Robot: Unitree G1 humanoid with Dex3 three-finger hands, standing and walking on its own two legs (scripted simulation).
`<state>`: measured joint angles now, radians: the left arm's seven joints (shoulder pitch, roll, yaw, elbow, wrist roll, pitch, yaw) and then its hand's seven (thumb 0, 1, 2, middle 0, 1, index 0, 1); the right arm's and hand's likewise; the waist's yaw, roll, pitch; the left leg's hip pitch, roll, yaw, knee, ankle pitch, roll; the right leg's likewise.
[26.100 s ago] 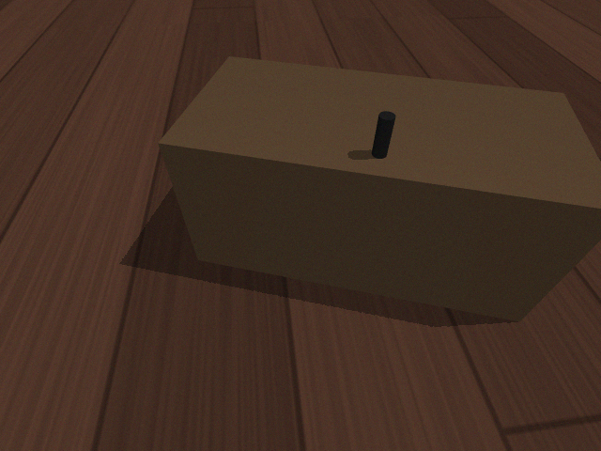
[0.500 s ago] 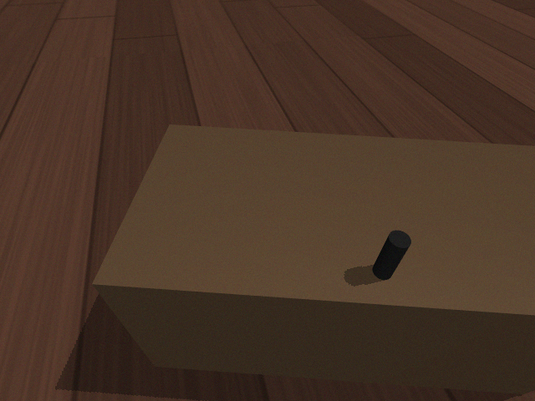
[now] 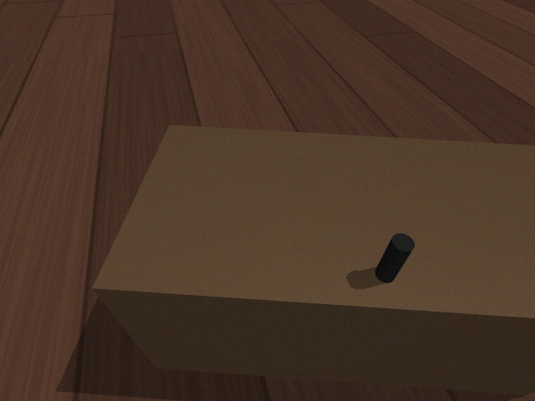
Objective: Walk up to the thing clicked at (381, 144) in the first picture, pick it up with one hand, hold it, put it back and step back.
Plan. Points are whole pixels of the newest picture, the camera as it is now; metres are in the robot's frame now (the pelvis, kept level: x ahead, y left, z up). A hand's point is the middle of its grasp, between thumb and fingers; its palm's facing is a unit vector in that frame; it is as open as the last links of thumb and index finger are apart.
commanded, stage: home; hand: right
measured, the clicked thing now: (393, 259) +0.43 -0.25 -0.12
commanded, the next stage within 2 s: stand in 0.74 s
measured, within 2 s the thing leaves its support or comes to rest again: neither
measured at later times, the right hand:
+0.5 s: hand out of the picture +0.08 -0.25 -0.15, palm faces -0.03 +0.93 -0.37, open 17.2 cm
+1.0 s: hand out of the picture +0.07 -0.25 -0.15, palm faces -0.03 +0.93 -0.36, open 16.1 cm
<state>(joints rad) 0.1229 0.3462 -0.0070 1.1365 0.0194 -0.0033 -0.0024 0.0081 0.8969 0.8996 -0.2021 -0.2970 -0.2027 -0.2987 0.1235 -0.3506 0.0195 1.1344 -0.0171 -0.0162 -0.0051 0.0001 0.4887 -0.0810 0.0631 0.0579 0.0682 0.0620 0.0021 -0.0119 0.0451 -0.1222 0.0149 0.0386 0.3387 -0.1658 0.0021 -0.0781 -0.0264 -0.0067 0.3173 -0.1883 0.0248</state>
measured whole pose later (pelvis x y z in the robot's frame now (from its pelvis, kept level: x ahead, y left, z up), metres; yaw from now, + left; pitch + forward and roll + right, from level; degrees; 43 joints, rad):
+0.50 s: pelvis +0.01 +0.00 +0.00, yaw +0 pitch -3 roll +0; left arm 0.11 0.35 0.00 1.13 0.02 0.00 0.00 0.01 0.90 0.90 -0.20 -0.30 -0.20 -0.30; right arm 0.11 -0.35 0.01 1.14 -0.02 -0.02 -0.01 0.00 0.50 -0.08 0.06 0.06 0.07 0.06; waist 0.00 -0.01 0.04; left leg -0.10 0.01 0.04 0.33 -0.17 0.01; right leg -0.05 -0.03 -0.01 0.30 -0.19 0.03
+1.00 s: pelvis +0.00 +0.00 +0.00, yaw +0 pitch -3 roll +0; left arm 0.13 0.35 0.00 1.13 0.02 0.00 0.00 0.01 0.90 0.90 -0.20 -0.30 -0.20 -0.30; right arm 0.12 -0.35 0.00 1.14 -0.02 -0.01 0.00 0.00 0.36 -0.22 0.13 0.16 0.13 0.16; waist 0.00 -0.01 0.05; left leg -0.11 0.00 0.04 0.32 -0.16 0.01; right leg -0.06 -0.04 -0.01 0.30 -0.19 0.03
